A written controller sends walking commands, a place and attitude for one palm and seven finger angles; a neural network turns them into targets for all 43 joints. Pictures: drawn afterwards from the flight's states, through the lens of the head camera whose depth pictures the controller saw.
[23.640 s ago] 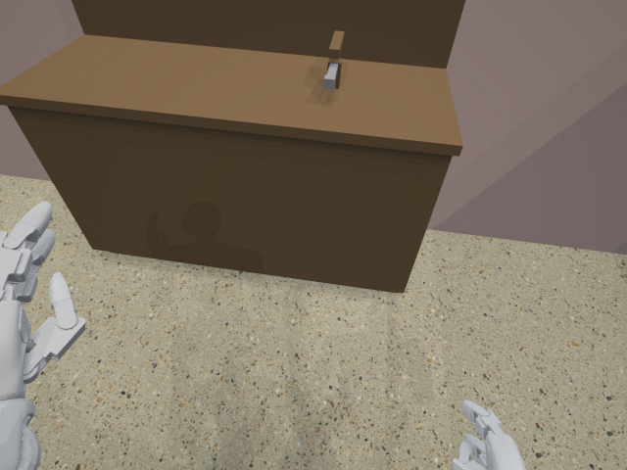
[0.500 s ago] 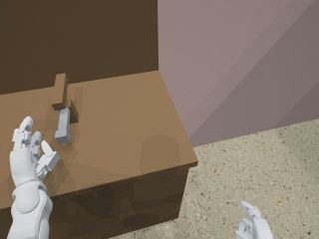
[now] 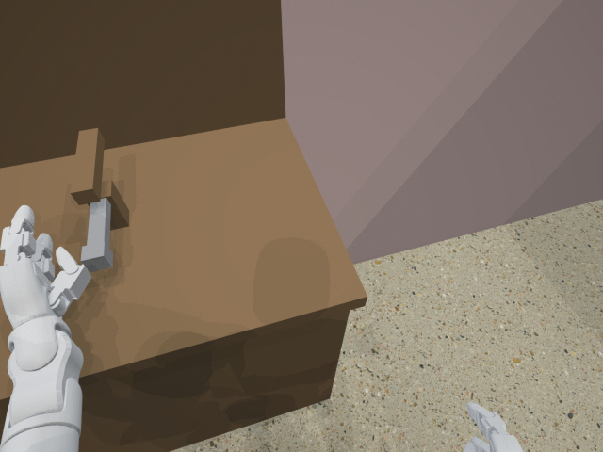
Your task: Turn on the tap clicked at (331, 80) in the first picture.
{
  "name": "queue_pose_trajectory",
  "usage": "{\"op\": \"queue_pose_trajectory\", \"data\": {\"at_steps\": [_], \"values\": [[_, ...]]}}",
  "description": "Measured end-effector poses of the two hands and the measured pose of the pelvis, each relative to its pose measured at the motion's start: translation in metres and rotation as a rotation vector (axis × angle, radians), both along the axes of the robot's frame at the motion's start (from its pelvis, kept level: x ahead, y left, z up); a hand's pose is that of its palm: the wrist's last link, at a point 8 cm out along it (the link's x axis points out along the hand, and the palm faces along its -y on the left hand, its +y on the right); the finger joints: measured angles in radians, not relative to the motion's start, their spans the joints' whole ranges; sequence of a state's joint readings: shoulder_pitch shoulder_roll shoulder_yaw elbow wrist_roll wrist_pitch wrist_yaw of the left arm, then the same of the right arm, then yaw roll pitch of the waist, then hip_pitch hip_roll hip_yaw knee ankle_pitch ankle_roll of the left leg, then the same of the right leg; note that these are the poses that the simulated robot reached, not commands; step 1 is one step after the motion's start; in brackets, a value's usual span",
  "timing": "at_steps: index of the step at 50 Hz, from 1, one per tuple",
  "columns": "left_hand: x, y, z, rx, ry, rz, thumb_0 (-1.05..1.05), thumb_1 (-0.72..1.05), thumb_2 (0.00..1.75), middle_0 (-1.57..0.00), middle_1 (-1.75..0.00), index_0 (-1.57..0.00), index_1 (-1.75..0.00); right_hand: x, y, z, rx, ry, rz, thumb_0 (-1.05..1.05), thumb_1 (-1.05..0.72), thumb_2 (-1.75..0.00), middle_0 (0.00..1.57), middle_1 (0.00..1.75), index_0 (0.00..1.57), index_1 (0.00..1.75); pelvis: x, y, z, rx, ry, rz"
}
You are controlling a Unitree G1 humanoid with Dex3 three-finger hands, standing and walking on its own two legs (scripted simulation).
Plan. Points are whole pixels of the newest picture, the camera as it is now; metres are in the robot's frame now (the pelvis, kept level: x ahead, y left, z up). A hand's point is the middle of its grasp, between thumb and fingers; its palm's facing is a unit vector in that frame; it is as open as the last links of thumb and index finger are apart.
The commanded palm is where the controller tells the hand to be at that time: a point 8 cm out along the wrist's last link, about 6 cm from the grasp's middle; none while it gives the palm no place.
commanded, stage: reach beside the lever's end, fingers flat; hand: left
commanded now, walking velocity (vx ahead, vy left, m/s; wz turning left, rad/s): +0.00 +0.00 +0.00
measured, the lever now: (97, 257) +0.34 +0.30 +0.07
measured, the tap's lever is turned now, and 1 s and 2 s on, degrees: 0 6 30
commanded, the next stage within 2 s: push the lever round in 0.46 s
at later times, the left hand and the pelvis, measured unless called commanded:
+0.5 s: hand (88, 267) +0.32 +0.31 +0.07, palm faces +0.56 -0.82 -0.10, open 7.7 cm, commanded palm +0.28 +0.34 +0.06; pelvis +0.00 +0.01 +0.00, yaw +0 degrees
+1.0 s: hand (96, 267) +0.33 +0.30 +0.06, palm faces +0.56 -0.82 -0.08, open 7.7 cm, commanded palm +0.29 +0.32 +0.06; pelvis +0.00 +0.01 -0.01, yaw +0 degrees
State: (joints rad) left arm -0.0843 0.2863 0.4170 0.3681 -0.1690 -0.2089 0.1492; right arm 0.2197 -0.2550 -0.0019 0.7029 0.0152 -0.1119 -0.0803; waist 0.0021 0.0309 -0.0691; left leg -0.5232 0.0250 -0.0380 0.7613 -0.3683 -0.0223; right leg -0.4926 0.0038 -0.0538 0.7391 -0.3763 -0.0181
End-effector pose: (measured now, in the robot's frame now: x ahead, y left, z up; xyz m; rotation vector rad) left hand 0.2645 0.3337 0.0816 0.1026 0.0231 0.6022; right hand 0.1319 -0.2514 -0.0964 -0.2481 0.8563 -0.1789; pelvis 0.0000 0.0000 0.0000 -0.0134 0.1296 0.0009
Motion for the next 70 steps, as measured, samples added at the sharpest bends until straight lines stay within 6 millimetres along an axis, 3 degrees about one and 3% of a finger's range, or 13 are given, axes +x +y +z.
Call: {"op": "queue_pose_trajectory", "data": {"at_steps": [7,15,34,70], "values": [[0.01,0.009,-0.009,-0.009,0.009,0.01,0.02,0.9,0.9,-0.15,-0.16,-0.16,-0.15,-0.012,-0.002,-0.005,-0.01,0.051,-0.019,0.01,-0.9,-0.9,0.2,0.3,0.2,0.3,0.0,0.001,-0.003,-0.003,0.019,-0.001],[0.013,0.006,-0.01,0.001,-0.008,-0.005,0.03,0.91,0.9,-0.15,-0.15,-0.16,-0.15,-0.018,0.002,-0.009,-0.002,0.075,-0.025,0.01,-0.9,-0.9,0.2,0.3,0.2,0.3,0.001,0.006,-0.004,-0.006,0.027,-0.003],[0.013,0.009,-0.014,-0.013,-0.005,0.006,0.02,0.91,0.9,-0.15,-0.15,-0.16,-0.15,-0.002,0.012,-0.004,0.003,0.036,-0.002,0.01,-0.9,-0.9,0.2,0.3,0.2,0.3,0.001,0.008,-0.005,-0.011,0.028,-0.001],[0.022,-0.032,-0.014,-0.017,-0.025,-0.002,0.02,0.93,0.91,-0.15,-0.15,-0.16,-0.15,-0.007,0.01,-0.008,0.026,0.042,0.006,0.01,-0.9,-0.9,0.2,0.3,0.2,0.3,-0.001,0.004,-0.005,-0.006,0.02,0.001]]}}
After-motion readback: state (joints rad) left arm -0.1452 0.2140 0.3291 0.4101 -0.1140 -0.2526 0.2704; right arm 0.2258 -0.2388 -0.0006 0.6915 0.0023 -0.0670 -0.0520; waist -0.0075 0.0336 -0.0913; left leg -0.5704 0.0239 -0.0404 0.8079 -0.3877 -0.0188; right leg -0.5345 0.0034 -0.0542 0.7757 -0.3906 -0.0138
